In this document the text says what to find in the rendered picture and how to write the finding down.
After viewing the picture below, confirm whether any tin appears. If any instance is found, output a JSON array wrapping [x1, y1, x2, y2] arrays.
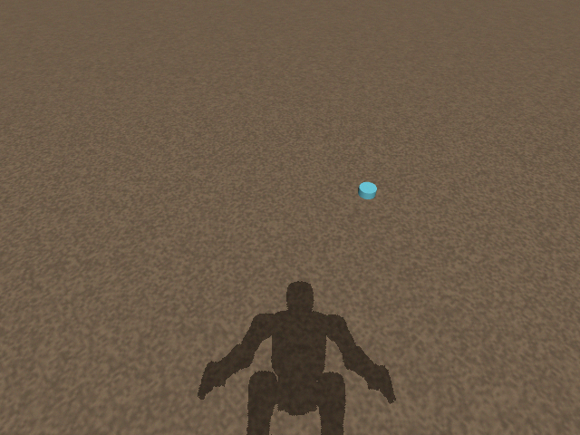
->
[[358, 182, 377, 199]]

